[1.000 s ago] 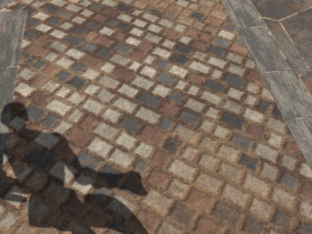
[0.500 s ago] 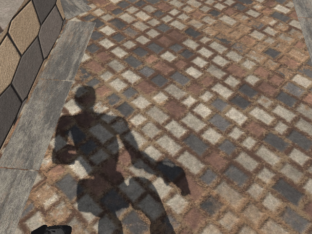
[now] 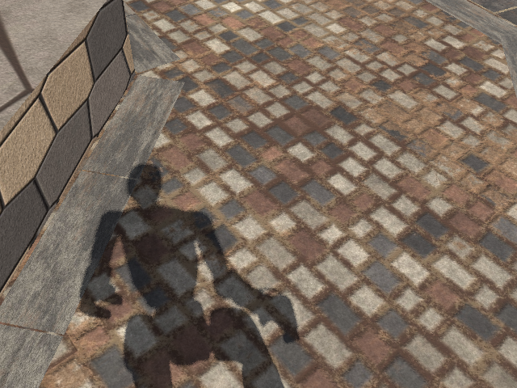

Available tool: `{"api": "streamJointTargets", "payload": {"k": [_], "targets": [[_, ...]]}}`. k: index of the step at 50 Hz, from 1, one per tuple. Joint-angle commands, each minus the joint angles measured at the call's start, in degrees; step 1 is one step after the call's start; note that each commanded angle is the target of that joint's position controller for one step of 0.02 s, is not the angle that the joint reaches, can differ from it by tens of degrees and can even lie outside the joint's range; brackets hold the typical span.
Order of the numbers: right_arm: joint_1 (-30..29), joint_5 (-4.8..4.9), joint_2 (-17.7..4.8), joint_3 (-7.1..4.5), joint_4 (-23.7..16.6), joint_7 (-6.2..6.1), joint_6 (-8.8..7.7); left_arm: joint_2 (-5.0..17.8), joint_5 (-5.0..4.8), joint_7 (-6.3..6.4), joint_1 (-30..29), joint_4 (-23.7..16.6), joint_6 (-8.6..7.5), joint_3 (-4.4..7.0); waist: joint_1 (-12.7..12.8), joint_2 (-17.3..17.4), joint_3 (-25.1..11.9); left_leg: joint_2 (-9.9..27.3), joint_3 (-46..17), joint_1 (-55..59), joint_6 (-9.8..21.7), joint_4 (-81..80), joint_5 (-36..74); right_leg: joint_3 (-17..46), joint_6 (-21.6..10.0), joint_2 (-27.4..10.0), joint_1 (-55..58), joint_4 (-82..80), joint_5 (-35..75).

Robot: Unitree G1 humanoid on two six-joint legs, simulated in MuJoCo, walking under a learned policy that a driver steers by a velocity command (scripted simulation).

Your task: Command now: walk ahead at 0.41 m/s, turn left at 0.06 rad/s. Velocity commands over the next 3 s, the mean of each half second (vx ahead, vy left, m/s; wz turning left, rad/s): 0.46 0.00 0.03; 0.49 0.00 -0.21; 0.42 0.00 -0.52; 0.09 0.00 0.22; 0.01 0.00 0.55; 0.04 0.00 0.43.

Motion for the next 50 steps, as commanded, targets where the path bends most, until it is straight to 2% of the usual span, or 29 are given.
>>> {"api": "streamJointTargets", "payload": {"k": [1,4,6,8,9,10,11,12,13,14,15,17,21,26,29,32,34,35,36,37,38,39,40,41,42,44,46,48,50], "targets": [[-1.62,0.33,-10.65,-3.21,-3.05,-0.04,-1.37,1.11,0.15,-0.35,-7.41,-4.71,-0.92,-0.49,-0.96,8.43,1.97,11.52,-8.84,0.91,9.66,-9.79,2.6,-0.27,1.38,0.18,-2.4,-9.35,6.83],[0.76,0.73,-11.83,-3.74,-1.16,0.34,-1.51,2.24,-0.31,-0.58,-9.71,-5.64,-0.8,-0.75,-1.81,8.58,3.07,13.13,-8.81,0.15,9.91,-9.14,1.68,0.08,1.13,0.85,0.61,-14.16,8.31],[0.93,1.1,-12.21,-3.94,-0.27,0.39,-1.45,3.55,-0.49,-0.79,-9.42,-5.92,-1.07,-0.59,-0.98,8.64,3.56,14.75,-9.63,0.52,9.4,-8.29,1.03,0.58,-0.31,0.72,2.44,-15.93,7.84],[0.21,1.21,-12.05,-3.9,0.36,0.28,-1.13,4.72,-0.41,-0.74,-5.91,-4.82,-1.32,-0.12,1.55,8.33,2.98,14.79,-8.99,0.43,7.83,-5.22,3.08,-0.18,-1.96,1.23,7.78,-18.29,7.39],[0.15,1.06,-11.32,-3.58,0.55,0.18,-0.97,5.78,-0.25,-0.44,-1.69,-3.35,-1.32,0.53,3.62,7.84,1.2,13.33,-7.58,-0.51,6.69,-0.9,7.98,-1.15,-2.86,2.33,13.78,-19.1,6.32],[0.58,0.63,-9.14,-2.77,0.67,0.07,-0.91,8.22,-0.27,0.13,5.63,-1.25,-1.41,1.73,6.7,5.44,-2.97,10.02,-4.08,-3.51,4.76,9.48,12.56,0.62,-4.56,1.05,23.91,-19.92,5.6],[2.78,-0.1,-5.23,-1.31,-1.62,0.0,-1.38,14.37,0.63,0.63,12.51,-0.44,-1.37,3.19,7.8,-6.33,-10.46,3.43,1.41,-17.71,0.45,30.33,3.27,18.85,-10.83,-11.78,40.14,-22.71,0.63],[4.08,0.18,-4.37,-0.95,-2.36,-0.38,-2.32,14.85,0.12,0.12,16.26,0.55,-1.16,3.35,8.27,-15.94,-13.94,-2.25,-1.77,-30.86,-1.6,44.41,-20.35,40.07,-16.52,-17.74,47.25,-32.24,-14.37],[1.42,1.57,-9.41,-2.3,-2.07,-0.19,-2.85,10.7,-0.3,0.03,13.11,0.08,-1.32,2.05,8.08,-9.74,-8.4,1.07,-5.23,-36.8,-0.93,50.99,-18.17,38.46,-15.18,-17.27,43.52,-34.18,-21.16],[-1.51,2.14,-10.47,-2.56,-2.57,0.0,-3.11,8.47,-0.03,0.12,9.54,-0.86,-1.31,1.4,6.95,-6.95,-3.55,3.84,-3.93,-38.43,0.14,51.41,-13.11,31.99,-13.34,-15.69,38.08,-34.3,-18.14],[-2.84,1.52,-9.85,-2.48,-2.34,-0.14,-3.16,6.84,0.45,0.17,6.71,-1.54,-1.31,0.92,5.78,-4.04,-1.22,5.82,-3.09,-37.16,0.33,49.47,-8.32,26.79,-12.45,-13.37,33.15,-35.04,-12.75],[-2.89,0.7,-8.15,-2.5,-1.99,-0.04,-2.69,4.58,1.35,0.27,4.07,-2.05,-1.46,0.26,3.42,-4.46,0.69,8.19,-3.07,-32.48,-0.04,45.46,-2.43,19.82,-11.78,-10.02,26.23,-37.41,-3.23],[-5.5,0.12,-6.04,-2.08,-2.65,-0.03,-1.86,5.71,0.65,0.91,5.47,-0.95,-2.07,0.63,2.78,-2.09,2.09,8.69,-1.69,-33.57,-2.21,38.11,4.17,12.66,-13.11,-8.83,24.21,-40.39,10.74],[-15.06,0.39,-3.25,-0.79,-4.85,0.97,-2.84,6.96,0.04,1.88,9.49,0.77,-1.45,0.76,5.74,-1.26,3.81,6.69,1.0,-30.48,-2.66,20.18,17.24,5.44,-11.12,-6.26,24.47,-41.13,17.43],[-20.44,0.88,-3.02,-0.45,-6.36,2.09,-3.33,7.44,-0.32,2.04,13.37,2.41,-0.74,0.83,7.6,-0.67,5.39,5.28,1.7,-29.86,-2.0,14.24,19.43,5.27,-11.21,-7.83,27.94,-40.39,17.05],[-23.23,1.02,-3.73,-0.53,-7.75,3.18,-3.68,7.85,-0.5,2.32,15.18,3.67,0.33,1.14,7.11,-0.97,5.88,4.37,1.24,-30.75,-0.15,10.9,15.55,5.75,-10.61,-10.56,34.24,-37.28,21.7],[-21.07,0.73,-5.45,-1.21,-7.59,3.29,-3.79,8.67,-0.62,2.59,14.99,3.87,0.85,1.51,4.7,-1.97,3.99,2.64,1.6,-25.35,1.28,9.58,10.73,6.84,-9.67,-11.12,36.19,-32.5,32.01],[-16.68,0.55,-7.07,-2.0,-6.56,3.05,-3.85,9.4,-0.59,2.7,14.15,3.68,1.1,1.74,1.92,-2.99,0.96,0.96,2.74,-18.38,2.34,9.15,8.91,6.71,-9.06,-10.37,35.95,-27.34,41.17],[-7.69,0.53,-9.59,-3.35,-4.01,2.51,-3.85,8.78,-0.34,2.73,12.92,3.23,1.36,1.41,-2.96,-2.3,-4.83,0.56,3.46,-5.16,4.07,7.9,10.84,4.97,-7.52,-7.52,32.33,-17.31,44.22],[2.98,-0.44,-13.22,-4.45,-1.97,1.69,-3.6,6.05,0.85,2.7,12.67,1.51,1.15,0.31,-6.85,1.84,-14.09,9.92,-5.82,14.63,7.33,11.8,12.2,3.74,-5.72,-4.2,19.65,-0.9,29.5],[5.12,-0.7,-16.97,-5.13,-0.75,1.77,-3.29,-2.17,0.54,2.14,21.67,0.94,0.03,-2.02,-2.16,17.8,-23.27,24.77,-32.63,34.63,16.12,7.16,0.67,2.59,-2.19,6.03,-2.95,19.65,-13.93],[5.5,-0.37,-10.66,-3.7,-1.21,1.6,-3.07,4.62,-1.01,1.89,17.93,1.99,-0.83,-0.44,-5.14,12.82,-22.38,24.36,-37.71,31.65,14.95,1.39,-7.24,9.32,-2.26,4.37,-8.34,26.15,-19.18],[1.24,-0.25,-8.79,-2.9,-1.16,1.29,-3.14,7.66,-2.43,1.86,12.09,-0.2,-1.2,0.73,-4.71,10.37,-11.86,22.43,-28.14,23.49,12.07,-0.55,-6.03,8.34,-2.47,1.74,-11.78,27.1,-14.58],[-2.53,-0.29,-7.64,-2.52,-1.1,1.18,-3.27,6.88,-2.27,2.17,9.2,-0.91,-1.25,0.7,-2.9,6.95,-6.75,20.18,-21.35,15.34,10.67,-2.42,-1.39,6.84,-2.15,-0.94,-10.53,25.03,-9.49],[-5.32,-0.43,-6.01,-2.14,-0.78,1.34,-3.55,6.04,-1.42,2.37,8.14,-1.01,-0.9,0.95,-1.22,6.15,-2.92,18.06,-16.05,8.73,9.86,-4.63,2.61,6.65,-1.73,-2.44,-8.75,22.14,-6.34],[-8.24,-0.95,-4.59,-2.01,-0.07,1.59,-4.49,3.53,-1.41,2.46,11.19,-0.23,0.79,1.05,1.95,7.83,-1.09,15.8,-9.19,1.33,9.2,-8.69,5.74,6.92,-1.05,-4.35,-2.8,19.75,-2.82],[-9.37,-0.75,-5.03,-2.31,1.07,1.63,-5.23,1.59,-1.32,2.59,10.93,-0.8,2.25,0.99,3.19,6.9,1.13,15.84,-4.3,-2.18,9.63,-11.19,9.12,6.77,-0.36,-4.97,-3.14,17.93,-1.35],[-9.23,-1.04,-6.24,-2.79,2.2,1.25,-5.43,1.36,-0.93,2.67,8.27,-2.33,2.91,1.12,3.25,5.98,2.85,15.81,-0.4,-2.35,9.77,-12.36,11.4,7.31,0.3,-5.31,-6.35,14.15,3.05],[-8.64,-1.16,-7.13,-3.07,3.06,0.76,-5.19,1.13,-0.68,2.15,5.7,-3.39,2.66,1.09,2.65,5.46,3.53,14.89,3.64,-0.99,9.24,-12.75,12.91,6.9,0.53,-5.03,-7.76,7.73,9.55]]}}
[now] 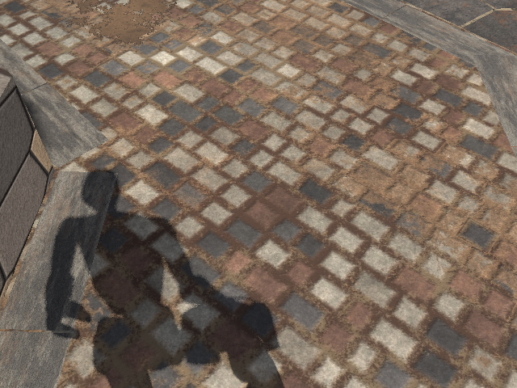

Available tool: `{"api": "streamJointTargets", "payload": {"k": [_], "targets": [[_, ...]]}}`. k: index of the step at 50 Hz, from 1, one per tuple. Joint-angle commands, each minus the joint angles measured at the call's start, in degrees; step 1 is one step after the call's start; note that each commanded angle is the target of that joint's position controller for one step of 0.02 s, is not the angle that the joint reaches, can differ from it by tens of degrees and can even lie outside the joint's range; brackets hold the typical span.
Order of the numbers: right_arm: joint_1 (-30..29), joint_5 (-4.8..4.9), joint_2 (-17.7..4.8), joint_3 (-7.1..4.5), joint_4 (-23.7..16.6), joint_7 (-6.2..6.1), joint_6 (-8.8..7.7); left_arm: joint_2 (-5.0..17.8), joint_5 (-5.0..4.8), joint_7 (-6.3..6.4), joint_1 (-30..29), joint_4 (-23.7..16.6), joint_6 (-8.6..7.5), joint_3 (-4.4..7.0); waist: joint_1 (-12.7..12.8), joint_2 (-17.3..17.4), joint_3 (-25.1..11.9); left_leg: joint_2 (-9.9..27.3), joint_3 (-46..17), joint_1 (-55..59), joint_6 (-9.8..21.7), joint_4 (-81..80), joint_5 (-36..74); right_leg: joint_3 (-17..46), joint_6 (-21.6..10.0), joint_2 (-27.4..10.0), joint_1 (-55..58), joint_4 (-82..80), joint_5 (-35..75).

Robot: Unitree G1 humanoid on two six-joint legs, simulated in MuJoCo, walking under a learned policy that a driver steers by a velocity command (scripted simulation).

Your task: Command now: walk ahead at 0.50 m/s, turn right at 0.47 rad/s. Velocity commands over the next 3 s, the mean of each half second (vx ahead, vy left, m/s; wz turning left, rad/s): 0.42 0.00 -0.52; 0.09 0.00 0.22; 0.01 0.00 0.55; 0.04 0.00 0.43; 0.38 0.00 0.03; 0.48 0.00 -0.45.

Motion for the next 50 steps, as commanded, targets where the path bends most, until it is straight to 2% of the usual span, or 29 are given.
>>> {"api": "streamJointTargets", "payload": {"k": [1,6,9,11,12,13,14,15,16,17,18,19,20,23,26,28,32,35,36,37,38,39,40,41,42,43,45,47,50], "targets": [[-5.1,-0.08,-7.86,-1.75,-3.53,-0.75,-1.01,1.12,0.33,-0.74,0.69,-3.19,-0.28,0.21,2.0,6.11,0.88,15.57,-5.4,-1.9,7.58,-10.19,11.05,1.14,0.37,-1.74,-0.44,-7.7,9.6],[-0.91,0.97,-10.4,-2.58,-1.25,-1.42,0.49,0.08,0.52,-2.58,-9.12,-7.24,-0.8,-0.58,-1.85,4.24,3.33,17.26,-0.14,4.88,6.6,-9.02,13.32,-3.87,-1.24,-0.41,-0.97,-19.85,13.21],[0.17,1.96,-11.73,-3.15,-0.23,-1.48,1.94,1.11,0.5,-3.42,-11.35,-9.62,-0.63,-0.23,-1.49,5.12,3.49,19.12,1.37,11.37,5.34,-4.51,21.45,-6.11,-3.42,1.12,-1.59,-22.67,6.81],[-1.11,2.49,-13.41,-3.62,-0.55,-1.73,2.82,3.03,0.47,-3.57,-8.09,-9.98,-0.26,0.86,1.39,7.17,-0.03,19.08,2.87,13.14,4.0,3.66,40.6,-9.52,-5.69,4.86,5.22,-22.59,0.66],[-2.03,2.74,-13.83,-3.71,-0.79,-1.8,3.35,4.88,0.25,-3.44,-2.3,-8.9,-0.05,2.03,4.93,7.5,-3.4,18.17,3.85,12.17,3.08,12.3,47.68,-11.06,-7.26,7.46,12.78,-23.31,-0.94],[-2.78,2.87,-13.02,-3.25,-1.12,-1.89,3.59,8.09,0.05,-2.78,7.32,-6.38,0.12,4.0,10.04,6.17,-8.34,15.7,5.31,6.54,1.01,25.12,45.67,-10.91,-9.51,10.09,26.87,-26.98,2.23],[-1.1,0.85,-9.31,-1.81,-2.32,-1.95,3.06,13.96,-0.17,-1.45,14.84,-4.73,0.81,5.92,11.49,-3.06,-13.3,12.31,5.54,-9.07,-2.04,44.08,20.28,4.39,-13.31,1.07,43.63,-28.11,3.63],[1.7,0.12,-3.32,0.04,-5.72,-1.54,1.28,18.17,0.28,-1.47,9.47,-7.36,0.1,5.99,4.32,-14.03,-18.91,-1.71,-4.01,-31.79,-5.87,63.61,-24.38,39.55,-25.45,-11.95,57.34,-38.25,-2.62],[-3.74,2.08,-8.91,-0.75,-6.06,-0.74,-0.79,13.02,0.84,-2.14,9.26,-8.78,-0.85,4.38,8.53,-5.17,-21.49,0.74,-15.0,-36.47,-4.76,66.72,-24.27,41.11,-24.47,-13.56,57.43,-42.75,2.53],[-7.02,3.49,-9.66,-0.89,-7.29,-0.52,-1.6,10.1,1.31,-2.17,7.01,-8.86,-1.69,3.55,7.72,-2.85,-14.66,3.08,-14.55,-38.21,-3.6,64.85,-20.39,30.99,-22.24,-11.78,51.76,-41.14,12.37],[-6.78,2.47,-9.11,-0.83,-6.59,-1.02,-1.72,8.39,0.94,-2.21,3.8,-9.03,-2.14,3.11,4.87,2.58,-9.34,5.73,-14.29,-36.06,-3.53,59.64,-16.53,22.61,-19.65,-8.57,43.19,-39.8,22.69],[-6.6,0.83,-10.12,-1.41,-5.87,-1.6,-1.24,6.3,0.65,-1.82,0.74,-9.58,-2.08,2.65,3.12,3.19,-7.56,7.68,-14.06,-32.66,-3.82,54.72,-14.24,17.16,-17.72,-6.51,36.96,-39.6,27.74],[-6.04,0.45,-10.48,-1.7,-5.73,-1.64,-0.36,5.74,1.28,-1.42,-0.87,-10.57,-1.84,2.31,1.68,2.44,-6.72,8.06,-14.04,-28.67,-4.2,53.29,-13.01,14.87,-17.23,-5.32,31.75,-40.48,31.99],[-3.99,0.18,-7.56,-1.06,-5.63,-1.82,1.76,7.49,1.72,-0.42,-1.19,-10.66,-1.6,2.76,-0.15,2.01,-7.26,6.63,-12.27,-25.48,-6.41,45.58,-8.8,9.52,-17.08,-3.49,26.26,-41.28,41.99],[-5.68,0.33,-5.27,0.09,-5.18,-1.46,2.23,5.76,1.36,0.67,-1.18,-9.57,-0.95,1.93,0.99,-0.55,-8.69,6.34,-10.79,-22.79,-7.1,33.45,2.36,2.95,-14.07,-0.63,25.88,-41.17,41.57],[-8.12,0.78,-4.82,0.55,-5.04,-0.71,1.89,4.39,1.82,0.95,-0.28,-8.25,-0.7,1.17,2.82,-1.61,-9.12,6.22,-10.53,-19.53,-6.58,26.21,11.03,0.76,-12.31,-0.01,26.59,-41.71,38.06],[-11.1,1.2,-6.96,0.08,-5.5,0.22,1.68,4.84,3.08,0.52,0.04,-5.5,-0.96,0.66,4.25,-1.64,-6.15,5.79,-11.23,-19.02,-4.24,20.09,10.44,1.53,-11.84,-3.15,30.01,-40.87,32.72],[-11.0,0.92,-9.03,-0.77,-6.58,0.9,1.72,6.51,2.0,1.07,-1.16,-4.48,-0.05,1.19,3.12,-1.95,-4.08,4.14,-9.88,-20.8,-1.69,16.77,2.88,2.25,-10.97,-4.68,33.39,-34.74,32.72],[-9.06,0.69,-9.39,-1.02,-6.3,1.11,1.73,6.51,1.41,1.53,-1.27,-4.4,0.46,1.24,1.93,-1.23,-4.39,3.53,-9.46,-18.08,-0.52,13.03,6.51,1.69,-9.52,-3.76,33.33,-31.05,32.47],[-6.93,0.39,-11.87,-1.84,-6.21,0.95,1.74,6.29,1.67,2.0,0.49,-4.41,0.59,1.3,1.68,2.14,-6.39,5.23,-13.07,-12.33,1.53,11.34,22.68,-0.23,-6.76,-0.61,31.75,-25.14,30.73],[-5.49,0.09,-15.7,-2.78,-6.61,0.73,1.9,5.37,2.87,2.19,2.97,-5.66,0.19,1.2,3.92,9.95,-10.34,11.69,-23.18,-2.81,7.12,12.43,41.09,-4.3,-2.77,6.39,24.06,-14.15,18.6],[-0.88,-0.07,-14.62,-2.72,-6.09,0.36,2.63,3.9,3.34,2.2,0.88,-6.54,0.14,0.57,0.32,17.1,-14.0,20.63,-36.46,6.73,16.58,8.71,48.38,-5.38,1.05,13.76,10.85,0.25,-14.11],[0.71,0.21,-11.17,-1.62,-5.85,0.03,2.98,4.02,2.56,1.61,-0.53,-7.12,0.48,0.44,-0.64,15.69,-17.51,22.24,-41.43,9.65,18.22,6.52,39.48,0.83,1.37,12.84,6.21,8.36,-28.43],[-2.17,0.75,-10.98,-1.67,-6.74,-0.14,3.2,4.16,1.42,1.41,-1.15,-7.15,1.14,0.62,0.19,11.68,-14.92,20.4,-39.04,7.11,16.12,6.29,30.44,2.94,1.58,10.55,3.88,12.07,-26.65],[-4.68,1.24,-10.45,-1.64,-7.66,-0.43,3.66,4.07,1.24,1.53,-2.62,-7.11,1.77,0.73,0.6,7.98,-12.01,18.23,-35.71,3.22,13.74,5.31,23.78,2.56,1.8,9.12,2.79,11.04,-24.01],[-6.99,1.6,-10.46,-1.66,-8.32,-0.82,4.29,4.21,1.46,1.79,-3.37,-7.31,2.28,0.94,1.5,6.4,-9.33,16.56,-33.44,-1.16,11.85,3.83,17.69,2.22,2.07,7.81,3.52,6.17,-21.15],[-8.88,1.33,-10.77,-2.04,-8.93,-1.5,5.76,2.55,1.48,2.14,-3.92,-7.52,2.59,0.65,2.34,9.93,-7.7,11.92,-30.56,-6.25,9.32,2.0,9.57,-0.19,2.92,8.62,8.45,-5.28,-17.46],[-8.15,1.09,-11.66,-2.67,-9.24,-2.12,6.53,1.93,1.29,2.15,-2.79,-6.91,2.25,0.55,1.99,12.03,-9.47,10.77,-30.25,-6.91,9.15,1.93,8.01,-0.48,3.63,9.68,12.7,-11.56,-14.91],[-8.42,1.54,-12.38,-3.21,-9.76,-2.49,7.03,2.6,1.19,1.78,-2.22,-6.62,1.7,0.73,1.41,12.88,-10.58,10.7,-32.29,-8.09,8.76,1.79,4.44,-0.11,3.54,9.97,16.89,-18.89,-10.3]]}}
Over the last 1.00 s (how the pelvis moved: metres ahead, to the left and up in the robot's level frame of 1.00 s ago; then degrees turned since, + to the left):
0.51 -0.02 0.00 -9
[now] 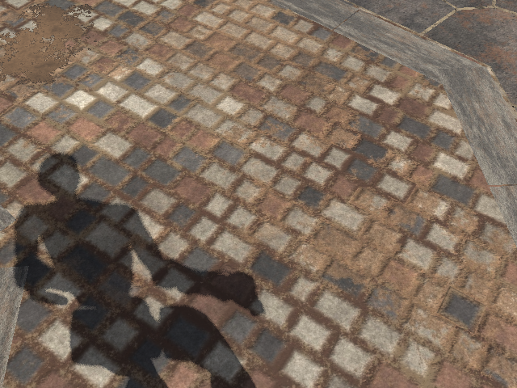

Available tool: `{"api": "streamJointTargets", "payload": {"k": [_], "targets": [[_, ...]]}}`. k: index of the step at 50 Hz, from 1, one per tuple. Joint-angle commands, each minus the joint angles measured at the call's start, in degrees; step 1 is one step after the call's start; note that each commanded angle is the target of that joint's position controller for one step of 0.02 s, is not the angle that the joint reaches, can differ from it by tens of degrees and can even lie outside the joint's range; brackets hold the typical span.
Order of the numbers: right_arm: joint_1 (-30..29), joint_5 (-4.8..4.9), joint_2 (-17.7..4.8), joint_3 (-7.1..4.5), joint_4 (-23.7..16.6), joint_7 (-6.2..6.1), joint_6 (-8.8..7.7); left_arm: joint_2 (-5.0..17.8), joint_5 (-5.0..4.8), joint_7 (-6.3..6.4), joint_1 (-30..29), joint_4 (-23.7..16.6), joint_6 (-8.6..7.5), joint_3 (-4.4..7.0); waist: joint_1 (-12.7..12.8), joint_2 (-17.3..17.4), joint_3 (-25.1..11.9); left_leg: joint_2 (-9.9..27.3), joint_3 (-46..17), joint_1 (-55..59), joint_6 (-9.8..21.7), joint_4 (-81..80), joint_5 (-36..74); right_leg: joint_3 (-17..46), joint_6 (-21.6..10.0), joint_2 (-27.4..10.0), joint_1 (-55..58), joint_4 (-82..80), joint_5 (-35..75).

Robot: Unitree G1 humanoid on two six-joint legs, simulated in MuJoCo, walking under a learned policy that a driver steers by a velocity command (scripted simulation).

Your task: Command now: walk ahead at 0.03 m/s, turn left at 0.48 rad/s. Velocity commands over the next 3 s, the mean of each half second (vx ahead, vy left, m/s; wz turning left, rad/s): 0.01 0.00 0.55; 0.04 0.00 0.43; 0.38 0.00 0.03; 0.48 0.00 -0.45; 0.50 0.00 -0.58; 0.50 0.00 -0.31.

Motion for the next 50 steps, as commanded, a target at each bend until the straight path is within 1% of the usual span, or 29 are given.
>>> {"api": "streamJointTargets", "payload": {"k": [1,4,5,6,7,8,9,11,14,17,19,22,25,26,27,28,29,30,31,32,33,36,39,43,45,47,48,49,50], "targets": [[-2.03,0.29,-10.05,-2.87,-4.51,-0.73,0.13,4.71,-0.09,-0.24,4.13,-2.19,-0.95,1.41,1.36,9.9,-11.32,12.11,-16.83,8.06,9.98,-8.31,-1.49,-1.13,0.05,1.13,5.13,-7.1,4.18],[-3.44,0.88,-9.39,-2.71,-5.21,-1.16,1.13,5.23,-0.03,-0.96,7.74,-0.97,-1.78,2.04,3.54,9.38,-9.94,9.26,-17.05,3.6,6.75,-5.92,-7.7,-2.57,-2.32,0.72,12.91,-20.12,11.66],[-2.16,0.76,-7.69,-2.19,-5.26,-1.24,1.26,8.03,0.59,-0.73,9.39,-0.92,-1.84,2.86,3.5,5.56,-9.84,6.5,-14.6,-1.15,3.95,-1.18,-13.88,2.38,-4.79,-5.74,17.6,-24.52,11.01],[-2.25,0.57,-4.75,-1.48,-6.98,-0.99,0.94,13.63,2.1,-0.33,8.86,-1.29,-1.38,4.1,1.66,-9.83,-7.46,-1.96,-4.29,-11.93,0.56,11.26,-23.62,17.12,-11.83,-18.11,19.04,-29.49,10.6],[-1.6,0.05,-7.47,-2.38,-6.98,-0.75,0.1,12.6,4.0,-0.43,5.74,-2.77,-1.68,3.79,1.67,-15.28,-6.52,-2.03,-1.13,-13.34,-1.74,25.98,-28.49,25.55,-18.1,-25.52,13.72,-32.08,15.39],[0.31,0.16,-10.29,-3.49,-5.49,-0.55,0.01,9.17,3.75,-0.02,2.08,-4.44,-2.17,2.68,0.25,-10.36,-6.01,-0.24,-2.73,-12.27,-2.47,34.13,-25.61,21.39,-18.01,-23.78,12.49,-31.02,18.45],[2.36,0.35,-10.29,-3.84,-3.81,-0.6,0.53,7.28,2.55,0.25,-0.68,-4.93,-2.4,2.21,-1.06,-7.36,-5.19,0.01,-1.94,-12.4,-3.25,37.48,-22.38,15.03,-15.28,-20.13,12.56,-29.46,20.36],[3.44,0.17,-7.84,-3.34,-2.84,-0.85,1.54,6.24,0.94,0.64,-0.95,-4.93,-2.47,1.69,-0.23,-6.49,-4.33,0.8,-0.81,-14.64,-5.24,42.82,-17.95,8.37,-13.54,-17.09,15.19,-27.59,25.41],[-1.49,1.11,-5.47,-2.21,-5.83,-0.3,1.53,7.08,1.21,1.3,3.53,-3.82,-1.66,1.9,2.9,-8.37,-4.18,2.45,2.9,-16.5,-7.33,37.56,-15.19,3.25,-14.92,-16.24,20.16,-27.23,30.98],[-4.14,0.96,-4.44,-1.39,-8.12,0.49,1.48,9.19,1.08,1.43,5.92,-3.33,-1.01,2.75,4.84,-9.5,-6.04,4.69,4.57,-13.72,-8.03,29.22,-16.3,1.88,-16.03,-18.43,24.36,-26.51,33.61],[-4.43,0.84,-4.2,-1.04,-8.98,1.1,1.56,10.71,0.85,1.01,5.1,-3.63,-0.78,3.37,4.94,-10.14,-6.51,5.39,6.69,-8.5,-7.33,23.83,-16.97,-0.23,-16.09,-19.2,22.48,-26.41,35.08],[-3.58,0.89,-5.35,-1.47,-9.46,1.75,2.08,11.74,0.15,0.12,4.41,-3.62,-0.73,3.91,4.56,-10.93,-6.65,4.63,9.71,-2.37,-5.59,16.61,-16.23,-2.45,-15.58,-20.0,20.72,-25.09,36.54],[0.11,0.85,-5.37,-2.05,-8.69,2.44,2.6,11.72,-1.49,-0.36,2.83,-3.22,-0.96,4.08,1.65,-9.98,-6.81,3.23,11.77,6.02,-1.71,2.09,-7.35,-5.25,-12.09,-19.67,18.68,-19.48,34.52],[2.54,0.7,-6.74,-2.74,-7.86,2.06,2.6,10.01,-1.54,-0.59,5.33,-2.01,-1.26,3.69,0.98,-6.91,-7.71,2.46,10.25,13.14,0.35,-3.77,-0.39,-8.1,-8.58,-17.69,14.75,-14.45,29.33],[5.29,0.82,-11.96,-4.3,-7.89,1.22,2.44,7.3,0.45,-0.91,7.01,-2.1,-1.49,2.94,1.18,4.76,-9.44,10.95,-2.44,24.62,4.08,-5.1,17.88,-13.24,-3.12,-12.87,2.72,-1.2,13.88],[5.0,-0.49,-17.34,-4.91,-9.63,0.88,1.79,4.48,2.86,-0.79,3.92,-5.93,-1.7,1.69,1.33,18.35,-9.58,25.4,-22.21,28.07,16.19,-3.49,34.86,-12.29,1.44,-4.25,-13.89,12.73,-15.17],[6.56,-1.78,-14.19,-4.19,-9.43,1.49,0.37,7.45,1.75,-0.4,-0.43,-6.6,-1.77,2.56,-2.96,11.23,-13.31,26.24,-22.17,25.02,20.99,-5.15,30.3,-3.32,1.5,-3.89,-14.26,22.08,-16.31],[3.75,-1.64,-12.65,-3.5,-9.02,1.49,-0.61,8.51,0.36,-0.29,-0.86,-6.64,-1.52,2.98,-1.01,9.27,-10.24,22.51,-16.53,22.35,18.07,-5.71,25.24,-1.82,0.76,-4.89,-14.84,24.03,-11.49],[0.3,-0.64,-11.27,-3.26,-9.04,1.09,-0.95,8.62,0.33,0.11,0.28,-5.61,-1.29,3.26,0.76,7.12,-8.29,18.71,-12.73,20.19,14.47,-5.75,19.71,-1.31,0.45,-5.54,-14.98,22.33,-6.32],[-2.04,0.29,-9.76,-2.68,-9.38,0.73,-0.8,9.22,0.85,0.57,0.7,-5.16,-1.05,3.54,1.6,6.65,-7.29,17.1,-11.36,18.5,12.52,-5.78,18.12,-0.95,0.66,-5.73,-14.67,20.42,-2.9],[-3.0,0.38,-9.46,-2.34,-9.61,0.37,-0.56,9.13,1.19,0.62,1.53,-5.0,-1.0,3.63,2.41,7.0,-7.52,15.78,-10.15,15.9,12.16,-5.83,19.71,-1.33,1.1,-4.86,-11.9,20.5,-0.21],[-2.73,-0.14,-9.23,-2.1,-9.54,-0.29,-0.21,7.14,0.65,0.23,3.28,-4.66,-1.2,3.05,2.89,7.16,-9.3,14.29,-9.17,15.66,12.13,-5.73,18.01,-1.94,1.89,-3.33,-8.93,14.73,3.84],[-2.12,-0.21,-9.25,-1.93,-8.95,-0.6,-0.02,5.62,0.57,-0.16,1.78,-5.0,-1.15,2.15,1.48,7.87,-9.22,13.92,-9.57,14.91,11.77,-5.1,13.18,-2.04,2.09,-3.54,-5.14,5.64,5.13],[-1.98,-0.71,-9.44,-1.5,-8.08,0.08,0.3,6.26,0.08,-0.87,1.03,-5.75,-1.33,2.0,0.19,9.01,-7.48,14.45,-12.45,11.05,12.21,-4.55,8.53,-2.74,1.1,-3.26,1.31,-1.9,3.37],[-1.18,-0.27,-8.64,-0.91,-7.26,0.42,0.33,6.04,-0.26,-1.43,1.8,-5.81,-1.82,1.81,0.11,8.73,-7.33,13.63,-14.57,9.65,11.73,-5.85,-8.01,-4.04,-0.23,-2.69,4.71,-7.32,3.96],[-1.25,0.07,-7.75,-0.14,-6.32,0.59,0.22,4.6,-0.37,-2.11,4.29,-4.83,-2.79,1.47,2.19,7.81,-4.98,11.3,-15.68,4.33,9.75,-6.4,-25.29,-6.57,-2.31,-1.25,12.43,-17.18,8.36],[-0.69,-0.29,-6.36,0.47,-5.95,0.61,-0.16,4.82,-0.11,-2.03,5.8,-4.53,-3.37,1.46,2.99,6.4,-4.43,9.22,-15.46,1.44,7.74,-4.63,-28.9,-4.71,-3.66,-2.62,16.56,-19.69,7.72],[-1.55,-0.73,-3.83,1.33,-6.37,0.65,-0.72,7.21,0.46,-1.67,10.06,-4.09,-3.89,1.78,4.24,0.85,-4.95,5.95,-11.62,-3.7,4.81,4.51,-29.67,3.98,-6.67,-10.32,21.53,-22.95,4.27],[-1.66,-0.16,-2.52,1.37,-8.21,0.64,-1.62,13.22,1.14,-1.87,14.31,-2.0,-4.18,3.26,3.08,-11.82,-4.26,-2.1,2.0,-12.35,1.2,17.48,-26.83,19.54,-13.74,-18.34,22.89,-29.63,-9.19]]}}
Over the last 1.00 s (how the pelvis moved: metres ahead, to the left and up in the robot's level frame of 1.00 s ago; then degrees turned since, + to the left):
0.38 -0.09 -0.01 -6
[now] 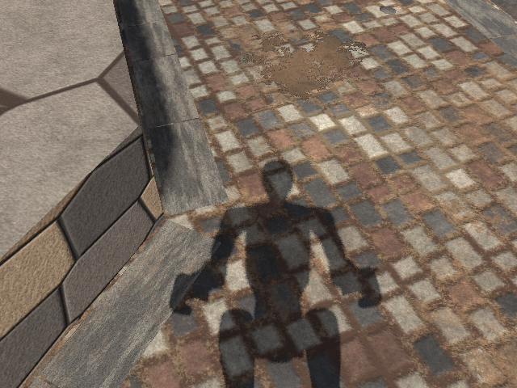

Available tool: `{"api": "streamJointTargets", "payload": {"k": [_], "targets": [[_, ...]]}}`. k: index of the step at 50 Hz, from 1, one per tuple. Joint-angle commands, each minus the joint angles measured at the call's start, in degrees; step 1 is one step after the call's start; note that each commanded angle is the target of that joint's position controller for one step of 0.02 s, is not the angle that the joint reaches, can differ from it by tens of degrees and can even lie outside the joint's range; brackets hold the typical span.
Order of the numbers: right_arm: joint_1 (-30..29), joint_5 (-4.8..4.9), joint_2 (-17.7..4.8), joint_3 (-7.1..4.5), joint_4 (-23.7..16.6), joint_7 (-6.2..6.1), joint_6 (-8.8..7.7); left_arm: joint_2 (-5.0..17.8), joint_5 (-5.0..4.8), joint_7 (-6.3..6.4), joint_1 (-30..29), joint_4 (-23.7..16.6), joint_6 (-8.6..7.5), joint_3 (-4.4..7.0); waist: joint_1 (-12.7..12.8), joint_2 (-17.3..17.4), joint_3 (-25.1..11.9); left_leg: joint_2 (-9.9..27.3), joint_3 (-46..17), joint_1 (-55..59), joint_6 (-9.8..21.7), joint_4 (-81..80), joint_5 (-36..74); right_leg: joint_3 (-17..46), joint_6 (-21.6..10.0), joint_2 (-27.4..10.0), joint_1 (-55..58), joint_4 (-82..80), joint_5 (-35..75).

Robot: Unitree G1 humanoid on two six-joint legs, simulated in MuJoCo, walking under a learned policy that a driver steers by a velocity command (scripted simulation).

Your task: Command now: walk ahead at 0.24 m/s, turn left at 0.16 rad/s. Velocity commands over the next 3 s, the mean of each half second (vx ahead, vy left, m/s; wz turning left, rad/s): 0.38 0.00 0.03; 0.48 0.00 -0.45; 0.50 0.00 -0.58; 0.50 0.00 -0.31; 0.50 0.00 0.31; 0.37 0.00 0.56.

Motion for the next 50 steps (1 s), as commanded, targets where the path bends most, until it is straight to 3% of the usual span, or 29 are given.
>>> {"api": "streamJointTargets", "payload": {"k": [1,2,4,5,8,11,15,17,18,19,20,21,22,23,24,26,29,32,36,39,40,42,44,45,46,47,48,49,50], "targets": [[-6.36,0.86,-8.08,-2.0,-6.71,-0.49,-2.86,13.36,1.12,-0.36,9.6,-0.95,-2.23,3.44,4.32,-14.59,4.49,0.76,2.29,-25.27,-1.01,17.42,-13.94,37.1,-16.13,-23.01,11.51,-22.26,-22.55],[-6.28,1.62,-9.94,-3.05,-6.29,-0.46,-3.44,11.03,0.81,0.04,8.14,-1.02,-2.72,2.71,3.15,-11.29,6.93,3.31,0.2,-27.82,-0.89,22.73,-10.02,35.72,-15.87,-22.55,10.77,-22.42,-24.32],[-3.88,0.87,-8.42,-3.06,-4.59,0.16,-3.99,8.93,-0.45,0.67,6.21,-1.28,-3.07,2.01,1.78,-10.35,6.58,5.85,2.05,-29.82,-1.38,24.0,-2.72,27.66,-12.51,-18.26,13.37,-22.58,-18.87],[-4.81,0.69,-7.17,-2.88,-4.46,0.5,-4.45,8.44,-0.47,0.94,6.52,-1.17,-3.13,1.75,2.21,-9.67,6.34,7.03,2.69,-29.48,-1.64,22.68,1.17,23.78,-11.32,-16.68,13.85,-23.05,-13.93],[-7.1,0.58,-3.45,-1.84,-4.46,1.4,-5.5,7.84,-0.54,1.09,8.2,-0.79,-3.03,1.64,3.51,-9.0,4.24,6.93,6.89,-23.66,-3.02,14.42,8.85,13.83,-10.14,-12.57,12.56,-23.44,-0.36],[-9.82,0.87,-1.76,-1.06,-5.07,2.12,-5.92,9.5,-0.89,0.81,9.48,-0.47,-2.72,2.07,4.69,-9.73,3.84,5.84,9.0,-15.41,-3.75,3.15,11.62,8.94,-10.11,-11.5,9.17,-23.14,5.4],[-9.78,1.56,-4.35,-1.51,-5.52,2.98,-6.12,11.72,-1.67,0.21,11.26,0.36,-2.31,2.69,4.0,-9.97,4.67,5.58,9.02,-9.1,-2.16,-3.43,12.68,10.12,-10.36,-14.96,8.13,-21.97,5.28],[-4.7,1.48,-6.01,-2.31,-4.02,2.87,-6.14,11.79,-1.82,0.21,10.02,0.47,-1.92,2.64,0.29,-9.18,3.49,4.49,9.95,-1.15,-0.26,-6.74,13.4,8.72,-8.68,-14.93,6.98,-17.86,10.95],[1.51,1.44,-7.86,-3.38,-2.04,2.38,-6.02,10.56,-1.51,0.26,10.14,0.57,-1.87,2.14,-2.71,-7.89,0.26,3.3,10.52,7.57,1.1,-7.86,12.46,6.29,-7.23,-12.86,5.17,-10.68,18.87],[10.09,1.21,-10.69,-4.6,-0.3,1.65,-6.06,7.66,-0.83,0.18,10.25,0.13,-2.03,1.0,-6.84,-3.95,-5.59,8.25,4.81,20.77,3.35,-8.54,10.79,3.01,-4.74,-9.22,-1.31,3.68,19.04],[17.0,-0.48,-17.65,-5.91,0.24,1.22,-5.9,1.63,-0.13,0.34,12.7,-3.01,-2.78,-0.95,-7.01,12.48,-13.36,24.47,-21.01,37.22,10.93,-13.97,-0.69,-1.51,-0.12,-0.77,-20.29,27.66,-1.23],[17.47,-0.43,-14.35,-5.04,0.69,1.59,-6.37,4.98,-1.77,0.64,12.18,-2.72,-3.78,-0.17,-7.52,13.71,-14.38,27.83,-35.7,34.57,14.49,-22.37,-11.09,6.76,0.08,1.09,-27.21,38.4,-13.98],[13.83,-0.1,-10.72,-3.74,0.69,1.63,-6.66,8.79,-3.22,0.35,9.23,-3.21,-4.03,0.97,-6.49,9.91,-6.82,26.8,-27.72,29.41,12.47,-22.36,-12.61,8.2,-1.05,-2.23,-31.36,41.89,-10.41],[10.72,-0.04,-8.19,-3.0,0.4,1.51,-6.75,8.93,-3.03,0.14,6.61,-3.47,-3.98,0.96,-5.18,7.3,-2.97,24.16,-19.74,24.17,10.57,-22.54,-7.87,6.76,-1.81,-4.72,-30.87,40.78,-5.48],[7.75,-0.28,-6.56,-2.48,0.4,1.49,-6.8,8.13,-2.17,0.06,5.49,-3.29,-3.77,0.95,-3.67,4.67,-0.38,21.71,-14.2,19.35,9.4,-23.87,-1.91,6.57,-1.73,-6.21,-29.39,37.99,-1.25],[4.73,-0.91,-5.04,-2.16,0.52,1.4,-7.49,6.82,-1.76,-0.32,6.66,-2.33,-2.47,1.13,-1.16,5.6,1.31,18.68,-5.56,13.41,7.84,-26.44,7.84,6.82,-1.3,-7.73,-24.46,35.14,4.03],[4.99,-0.99,-5.71,-2.62,1.98,1.21,-8.58,4.6,-1.63,-0.46,6.18,-2.5,-1.17,0.78,-0.27,3.08,2.85,18.21,2.08,11.28,8.26,-28.37,18.53,7.29,-0.05,-7.21,-25.96,33.03,8.72],[5.02,-0.98,-6.4,-2.73,3.17,0.83,-8.63,4.06,-1.19,-0.67,1.92,-4.41,-1.36,0.54,-0.8,1.87,4.48,17.16,8.14,11.36,7.84,-29.55,23.18,6.83,0.77,-6.43,-27.46,23.4,16.68],[7.69,-0.49,-8.13,-2.94,5.02,0.09,-8.02,2.19,-1.02,-2.26,-6.57,-7.5,-2.05,-0.47,-4.11,0.34,6.43,16.81,14.21,13.57,6.13,-30.1,26.24,1.08,-0.2,-5.62,-24.85,9.88,24.56],[10.82,0.09,-9.08,-3.13,6.87,-0.08,-6.62,1.93,-1.31,-3.68,-11.36,-10.28,-2.32,-0.75,-5.44,-0.12,7.53,18.8,16.1,20.64,5.61,-27.03,32.24,-1.24,-1.95,-4.85,-27.15,5.01,21.97],[11.01,0.19,-9.52,-3.21,7.11,-0.18,-6.02,2.29,-1.35,-4.17,-11.98,-11.05,-2.4,-0.61,-5.06,0.2,7.15,19.26,16.86,22.67,5.29,-25.01,37.51,-2.37,-2.77,-4.06,-26.73,4.04,19.79],[10.48,0.17,-11.26,-3.61,6.82,-0.64,-4.98,4.0,-1.29,-4.68,-10.42,-11.71,-2.2,0.24,-2.79,2.62,3.75,19.54,18.45,25.55,4.37,-18.06,58.15,-5.72,-4.99,-0.59,-21.33,4.28,14.07],[9.69,0.4,-12.8,-4.03,6.24,-1.34,-4.01,7.59,-1.5,-4.31,-0.88,-10.3,-1.53,2.16,3.12,4.73,-2.7,19.31,19.05,25.06,3.52,-3.2,72.05,-7.33,-8.1,3.36,-8.76,4.42,8.86],[8.33,0.76,-12.61,-3.82,5.57,-1.58,-4.02,10.56,-1.52,-3.41,8.34,-8.33,-1.22,3.9,8.65,2.91,-7.09,17.37,20.01,17.38,1.85,9.88,66.65,-5.43,-10.65,4.27,6.2,-0.18,12.41],[11.08,-1.06,-7.76,-2.2,4.23,-1.32,-4.9,14.97,-1.47,-1.94,13.84,-6.85,-0.32,4.93,8.08,-7.9,-12.45,12.81,19.27,0.75,-0.07,28.46,27.5,11.13,-14.21,-6.67,24.36,0.84,15.27],[14.89,-0.74,-3.52,-0.44,1.19,-0.06,-6.91,17.79,-1.33,-2.0,10.68,-9.05,-1.03,4.93,2.54,-17.04,-20.74,0.23,8.76,-20.99,-2.7,47.49,-13.0,46.21,-27.11,-20.03,40.12,-8.0,4.47],[7.03,1.05,-9.85,-1.88,0.2,0.98,-8.84,12.42,-1.09,-2.12,11.73,-9.18,-1.42,3.72,7.45,-7.83,-20.49,3.64,-0.1,-26.67,-1.73,48.71,-9.48,44.68,-23.89,-19.02,38.82,-13.18,0.52],[2.72,2.49,-9.93,-1.82,-1.94,1.35,-9.65,10.81,-0.88,-2.05,9.59,-8.66,-1.91,3.14,6.21,-5.14,-11.41,5.84,0.79,-28.39,-0.79,44.58,-4.26,36.09,-21.13,-16.99,30.81,-14.3,3.09],[2.23,1.5,-8.47,-1.46,-1.85,0.95,-9.88,9.98,-1.05,-2.1,5.98,-8.8,-2.26,2.84,2.86,1.01,-5.72,8.25,1.42,-26.36,-1.02,38.83,-0.81,29.95,-19.19,-14.29,21.37,-14.88,9.66]]}}
Over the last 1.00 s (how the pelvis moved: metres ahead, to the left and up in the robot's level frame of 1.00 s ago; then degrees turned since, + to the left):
0.03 0.00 -0.01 31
